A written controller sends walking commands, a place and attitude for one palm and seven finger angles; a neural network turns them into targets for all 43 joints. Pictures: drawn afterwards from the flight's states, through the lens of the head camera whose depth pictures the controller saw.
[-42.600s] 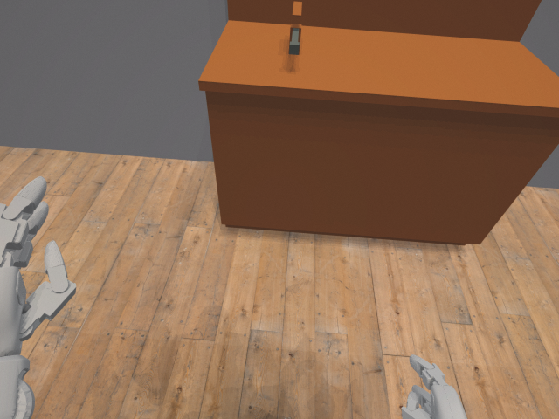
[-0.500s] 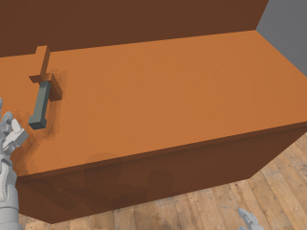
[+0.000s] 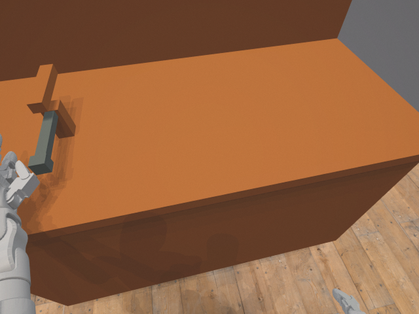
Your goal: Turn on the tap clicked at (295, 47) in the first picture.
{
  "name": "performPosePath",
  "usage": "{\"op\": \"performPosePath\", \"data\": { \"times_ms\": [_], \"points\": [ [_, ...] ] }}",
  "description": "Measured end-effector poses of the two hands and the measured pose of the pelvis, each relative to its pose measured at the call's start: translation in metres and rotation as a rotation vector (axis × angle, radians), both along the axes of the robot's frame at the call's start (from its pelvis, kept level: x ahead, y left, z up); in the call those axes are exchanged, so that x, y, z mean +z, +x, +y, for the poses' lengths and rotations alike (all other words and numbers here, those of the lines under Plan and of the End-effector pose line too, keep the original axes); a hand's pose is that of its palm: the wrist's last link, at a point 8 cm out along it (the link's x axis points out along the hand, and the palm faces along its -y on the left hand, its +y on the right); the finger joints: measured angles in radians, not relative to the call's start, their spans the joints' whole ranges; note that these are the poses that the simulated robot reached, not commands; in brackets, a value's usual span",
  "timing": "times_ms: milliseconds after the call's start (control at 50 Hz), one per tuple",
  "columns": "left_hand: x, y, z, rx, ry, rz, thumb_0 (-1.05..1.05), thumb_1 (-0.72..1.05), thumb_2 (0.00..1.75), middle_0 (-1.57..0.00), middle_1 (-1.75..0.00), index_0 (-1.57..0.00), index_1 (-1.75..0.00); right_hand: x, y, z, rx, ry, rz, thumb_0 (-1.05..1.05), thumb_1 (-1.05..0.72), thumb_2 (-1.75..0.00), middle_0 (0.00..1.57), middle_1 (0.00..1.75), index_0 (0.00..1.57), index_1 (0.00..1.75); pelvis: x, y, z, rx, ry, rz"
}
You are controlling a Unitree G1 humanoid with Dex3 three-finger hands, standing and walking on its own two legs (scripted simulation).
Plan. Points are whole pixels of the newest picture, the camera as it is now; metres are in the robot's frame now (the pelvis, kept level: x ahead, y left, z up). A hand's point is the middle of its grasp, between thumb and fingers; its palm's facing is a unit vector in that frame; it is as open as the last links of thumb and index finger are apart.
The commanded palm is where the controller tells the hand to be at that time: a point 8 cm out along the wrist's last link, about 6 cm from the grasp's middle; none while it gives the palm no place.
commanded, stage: push the lever round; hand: left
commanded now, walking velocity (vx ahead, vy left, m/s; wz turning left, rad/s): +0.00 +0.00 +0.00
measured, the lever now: (41, 164) +0.35 +0.34 +0.09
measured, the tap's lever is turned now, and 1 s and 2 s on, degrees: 1 31 54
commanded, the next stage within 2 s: none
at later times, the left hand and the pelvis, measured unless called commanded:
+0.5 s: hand (48, 177) +0.32 +0.32 +0.09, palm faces +0.62 -0.78 -0.06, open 7.7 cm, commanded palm +0.29 +0.34 +0.09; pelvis -0.01 +0.00 +0.00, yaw +1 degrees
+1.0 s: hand (82, 159) +0.37 +0.28 +0.09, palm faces +0.69 -0.72 -0.06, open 7.9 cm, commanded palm +0.32 +0.30 +0.09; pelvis -0.01 +0.01 +0.00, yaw +0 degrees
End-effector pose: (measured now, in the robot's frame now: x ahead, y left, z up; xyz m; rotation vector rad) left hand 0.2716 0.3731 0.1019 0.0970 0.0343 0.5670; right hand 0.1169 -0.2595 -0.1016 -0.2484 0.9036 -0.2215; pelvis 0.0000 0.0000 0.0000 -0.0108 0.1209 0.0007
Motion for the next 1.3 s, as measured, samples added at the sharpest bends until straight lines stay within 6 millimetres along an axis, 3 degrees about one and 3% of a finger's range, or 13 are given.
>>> {"op": "performPosePath", "data": {
  "times_ms": [220,500,740,1020,1300],
  "points": [
    [0.000,-0.004,-0.011,0.026,-0.012,-0.031,0.02,0.93,0.91,-0.15,-0.15,-0.15,-0.15,-0.001,-0.008,-0.001,-0.008,0.006,-0.002,0.01,-0.90,-0.90,0.20,0.30,0.21,0.30,0.000,-0.006,-0.001,-0.001,0.003,-0.008],
    [-0.007,0.002,-0.027,0.098,-0.025,-0.043,-0.01,0.92,0.92,-0.15,-0.15,-0.15,-0.15,-0.003,0.004,0.018,0.056,0.017,-0.007,0.01,-0.90,-0.90,0.20,0.30,0.21,0.30,-0.001,-0.015,0.004,0.017,0.003,-0.007],
    [-0.011,0.022,-0.049,0.129,-0.030,-0.036,-0.01,0.90,0.91,-0.15,-0.15,-0.15,-0.15,-0.003,0.009,0.026,0.070,0.022,-0.007,0.01,-0.90,-0.90,0.20,0.30,0.21,0.30,-0.002,-0.015,0.007,0.019,0.002,-0.003],
    [-0.012,0.050,-0.074,0.197,-0.034,-0.019,0.01,0.89,0.89,-0.15,-0.15,-0.15,-0.15,-0.006,-0.002,0.020,0.030,0.025,0.047,0.01,-0.90,-0.90,0.20,0.30,0.21,0.30,-0.001,-0.008,0.008,0.004,0.002,0.013],
    [-0.010,0.053,-0.095,0.263,-0.039,-0.020,0.02,0.93,0.90,-0.15,-0.15,-0.15,-0.15,-0.007,-0.001,0.018,0.013,0.035,0.066,0.01,-0.91,-0.90,0.20,0.30,0.21,0.30,0.000,-0.002,0.007,-0.003,0.001,0.008]
  ]
}}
